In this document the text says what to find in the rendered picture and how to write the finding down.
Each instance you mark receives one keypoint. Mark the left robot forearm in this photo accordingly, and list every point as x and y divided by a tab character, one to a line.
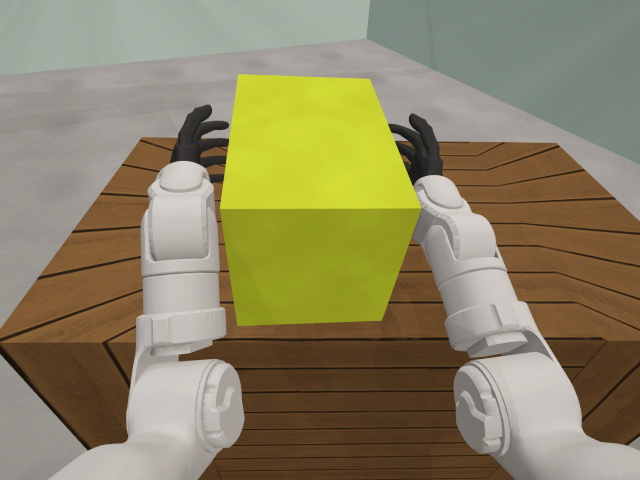
179	262

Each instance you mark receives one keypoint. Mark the carton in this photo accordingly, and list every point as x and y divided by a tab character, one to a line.
317	207

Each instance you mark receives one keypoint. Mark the right robot hand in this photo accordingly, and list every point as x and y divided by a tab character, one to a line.
424	157

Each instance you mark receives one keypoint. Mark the pedestal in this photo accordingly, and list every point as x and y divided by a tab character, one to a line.
367	400

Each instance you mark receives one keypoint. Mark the robot left upper arm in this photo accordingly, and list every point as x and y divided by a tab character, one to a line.
181	414

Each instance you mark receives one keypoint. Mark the left robot hand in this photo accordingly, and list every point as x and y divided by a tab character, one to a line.
189	148

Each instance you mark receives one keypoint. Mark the right robot forearm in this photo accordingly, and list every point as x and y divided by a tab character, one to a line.
484	315

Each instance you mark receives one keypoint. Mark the robot right upper arm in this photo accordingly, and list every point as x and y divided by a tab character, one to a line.
521	410

